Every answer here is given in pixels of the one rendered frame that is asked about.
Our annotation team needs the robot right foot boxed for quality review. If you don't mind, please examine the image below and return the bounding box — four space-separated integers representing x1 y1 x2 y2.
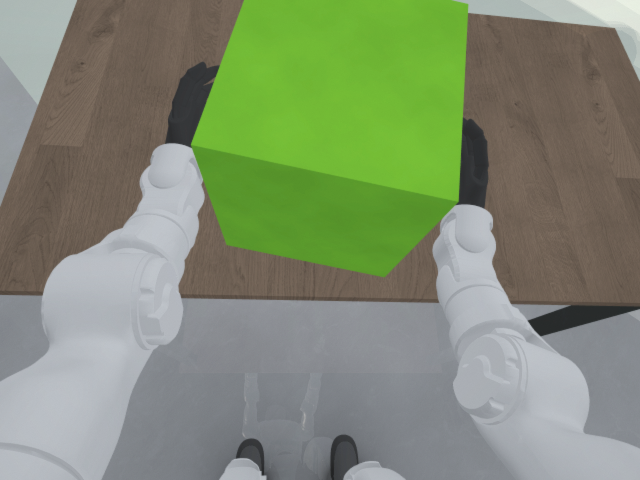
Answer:
330 435 358 480

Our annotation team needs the robot right hand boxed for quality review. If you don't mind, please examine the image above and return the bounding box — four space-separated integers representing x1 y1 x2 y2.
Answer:
456 118 489 208

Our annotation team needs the right robot upper arm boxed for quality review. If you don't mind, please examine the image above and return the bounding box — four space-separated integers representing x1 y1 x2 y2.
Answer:
453 333 640 480

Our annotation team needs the robot left hand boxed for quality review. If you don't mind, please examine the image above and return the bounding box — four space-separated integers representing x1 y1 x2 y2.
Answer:
165 62 220 148

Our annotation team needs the left robot upper arm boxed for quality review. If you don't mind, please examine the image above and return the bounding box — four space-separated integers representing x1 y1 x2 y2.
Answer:
0 253 183 480

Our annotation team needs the carton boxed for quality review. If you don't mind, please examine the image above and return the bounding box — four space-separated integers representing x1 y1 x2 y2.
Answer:
191 0 468 277

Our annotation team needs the robot left forearm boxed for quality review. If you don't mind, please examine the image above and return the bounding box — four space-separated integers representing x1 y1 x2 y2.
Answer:
41 143 205 340

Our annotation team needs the table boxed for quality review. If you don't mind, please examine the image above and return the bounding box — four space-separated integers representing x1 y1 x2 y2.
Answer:
0 0 640 336

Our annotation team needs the robot left shin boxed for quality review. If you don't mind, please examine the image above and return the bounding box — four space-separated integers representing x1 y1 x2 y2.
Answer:
225 458 260 472

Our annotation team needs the robot right forearm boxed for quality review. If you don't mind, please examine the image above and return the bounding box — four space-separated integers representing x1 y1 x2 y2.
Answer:
433 204 560 363

